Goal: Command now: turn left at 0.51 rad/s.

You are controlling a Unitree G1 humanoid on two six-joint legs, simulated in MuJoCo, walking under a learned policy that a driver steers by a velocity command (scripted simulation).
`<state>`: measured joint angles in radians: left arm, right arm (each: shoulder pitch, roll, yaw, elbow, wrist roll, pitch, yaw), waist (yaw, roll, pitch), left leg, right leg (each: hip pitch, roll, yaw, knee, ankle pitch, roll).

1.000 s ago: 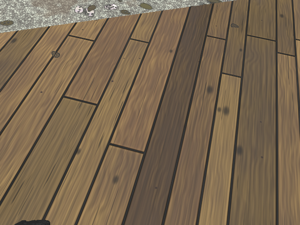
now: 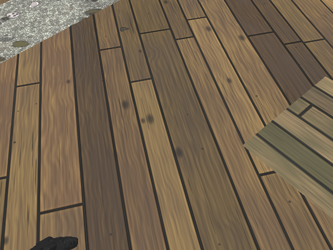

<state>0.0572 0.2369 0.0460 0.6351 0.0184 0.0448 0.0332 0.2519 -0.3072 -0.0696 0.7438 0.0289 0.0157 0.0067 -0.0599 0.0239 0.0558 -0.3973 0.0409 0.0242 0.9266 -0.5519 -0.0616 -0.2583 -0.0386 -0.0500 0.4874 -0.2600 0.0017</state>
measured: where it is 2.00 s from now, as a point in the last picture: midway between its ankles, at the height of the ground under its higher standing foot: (152, 101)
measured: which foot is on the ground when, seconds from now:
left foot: up 0.00-0.24, down 0.26-0.90, up 0.92-1.00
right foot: down 0.00-0.26, up 0.28-0.86, down 0.88-1.00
